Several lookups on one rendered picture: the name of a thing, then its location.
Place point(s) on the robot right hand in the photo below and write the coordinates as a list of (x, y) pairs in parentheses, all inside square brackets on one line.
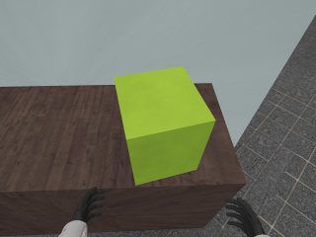
[(250, 225)]

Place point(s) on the pedestal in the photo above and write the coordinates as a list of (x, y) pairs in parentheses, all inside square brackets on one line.
[(58, 142)]

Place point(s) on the robot left hand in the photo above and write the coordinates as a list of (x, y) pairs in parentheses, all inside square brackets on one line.
[(82, 210)]

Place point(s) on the carton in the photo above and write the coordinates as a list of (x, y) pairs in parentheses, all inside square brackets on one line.
[(166, 123)]

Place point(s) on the left robot forearm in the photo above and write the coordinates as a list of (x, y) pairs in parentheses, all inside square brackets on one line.
[(75, 228)]

